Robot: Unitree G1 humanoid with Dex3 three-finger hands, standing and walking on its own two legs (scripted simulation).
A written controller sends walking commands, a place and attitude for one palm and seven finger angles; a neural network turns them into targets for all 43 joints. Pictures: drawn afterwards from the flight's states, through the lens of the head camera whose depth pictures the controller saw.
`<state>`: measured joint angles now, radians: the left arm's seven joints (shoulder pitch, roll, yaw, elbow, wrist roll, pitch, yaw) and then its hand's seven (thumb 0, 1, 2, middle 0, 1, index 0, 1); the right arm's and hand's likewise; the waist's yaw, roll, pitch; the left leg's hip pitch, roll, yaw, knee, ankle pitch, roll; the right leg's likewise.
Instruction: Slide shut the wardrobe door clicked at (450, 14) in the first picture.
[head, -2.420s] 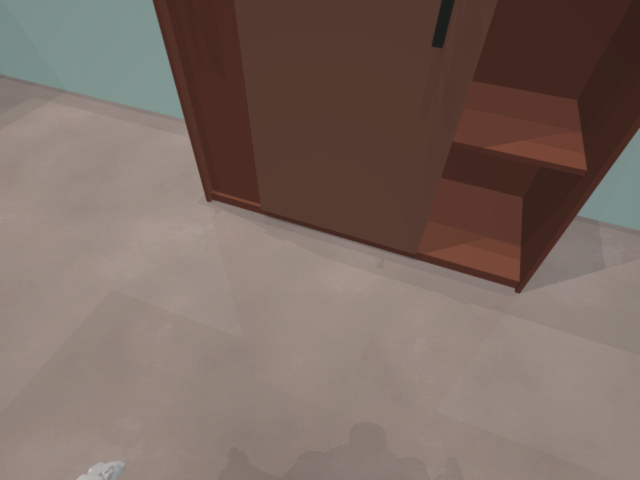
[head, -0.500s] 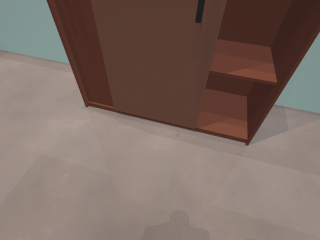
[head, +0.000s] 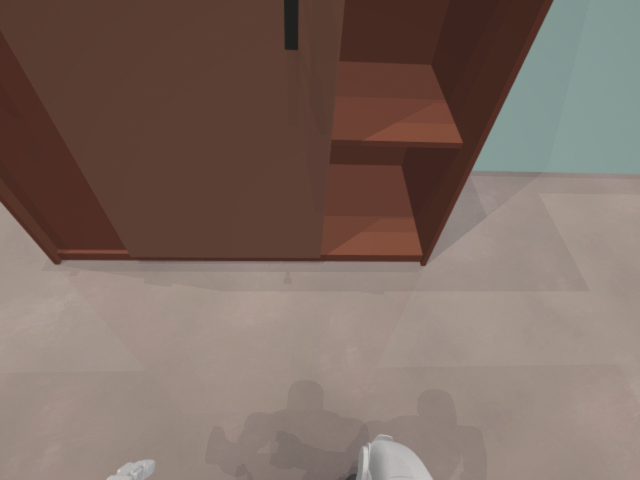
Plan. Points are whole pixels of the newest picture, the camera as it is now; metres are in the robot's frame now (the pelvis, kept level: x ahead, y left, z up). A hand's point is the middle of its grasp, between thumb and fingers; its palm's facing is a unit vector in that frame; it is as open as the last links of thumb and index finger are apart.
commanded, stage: walk to a spot facing it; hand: left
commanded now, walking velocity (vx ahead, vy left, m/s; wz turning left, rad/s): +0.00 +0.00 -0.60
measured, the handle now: out of the picture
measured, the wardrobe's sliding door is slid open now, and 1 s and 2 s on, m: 0.40 0.40 0.40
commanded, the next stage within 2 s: turn to face it in 0.02 s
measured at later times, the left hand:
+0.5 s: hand (225, 430) +0.21 +0.15 -0.17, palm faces -0.04 -0.99 -0.15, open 7.3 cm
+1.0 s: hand out of the picture +0.07 +0.17 -0.18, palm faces +0.13 -0.98 -0.15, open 7.4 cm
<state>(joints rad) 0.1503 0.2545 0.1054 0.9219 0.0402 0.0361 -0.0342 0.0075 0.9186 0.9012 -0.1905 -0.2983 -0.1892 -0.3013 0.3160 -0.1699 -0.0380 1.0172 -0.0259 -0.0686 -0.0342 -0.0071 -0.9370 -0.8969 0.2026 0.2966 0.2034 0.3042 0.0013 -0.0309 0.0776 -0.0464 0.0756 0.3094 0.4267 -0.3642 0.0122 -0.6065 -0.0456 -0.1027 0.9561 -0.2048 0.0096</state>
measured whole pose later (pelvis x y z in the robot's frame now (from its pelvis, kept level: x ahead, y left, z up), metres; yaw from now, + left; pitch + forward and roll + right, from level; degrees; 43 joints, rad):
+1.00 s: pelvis +0.16 +0.01 -0.01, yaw +2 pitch +0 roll -2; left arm 0.46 0.14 0.04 1.15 0.03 -0.02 0.01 0.01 0.91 0.90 -0.19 -0.30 -0.19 -0.30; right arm 0.34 -0.14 -0.02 1.11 -0.02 0.00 -0.01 0.01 -0.91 -0.90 0.20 0.30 0.20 0.30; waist 0.03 0.01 -0.01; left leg -0.25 0.05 0.06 0.69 -0.44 0.04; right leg -0.21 0.00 -0.20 0.50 -0.29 -0.04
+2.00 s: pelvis +0.39 +0.00 -0.01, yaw +3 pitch -1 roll -1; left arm 0.19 0.22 0.05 0.99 0.03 0.05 0.03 0.00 0.92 0.90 -0.20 -0.30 -0.20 -0.30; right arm 0.11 -0.17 -0.04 0.95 -0.02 0.01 -0.01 0.00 -0.91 -0.90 0.20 0.30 0.20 0.30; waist 0.03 -0.05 0.07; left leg -0.29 0.00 0.06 0.61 -0.32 0.03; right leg -0.38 -0.05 -0.11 0.63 -0.31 0.00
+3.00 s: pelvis +0.39 -0.09 +0.00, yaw +2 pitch -1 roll +1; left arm 0.36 0.07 0.00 1.16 0.01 0.00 0.04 0.01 0.91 0.90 -0.20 -0.30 -0.20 -0.30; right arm 0.30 -0.12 -0.01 1.17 -0.01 0.01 -0.05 0.00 -0.91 -0.90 0.20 0.30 0.20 0.30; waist 0.00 0.02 0.02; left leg -0.21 0.09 0.03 0.43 -0.20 -0.07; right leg -0.06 0.06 -0.08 0.40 -0.33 -0.08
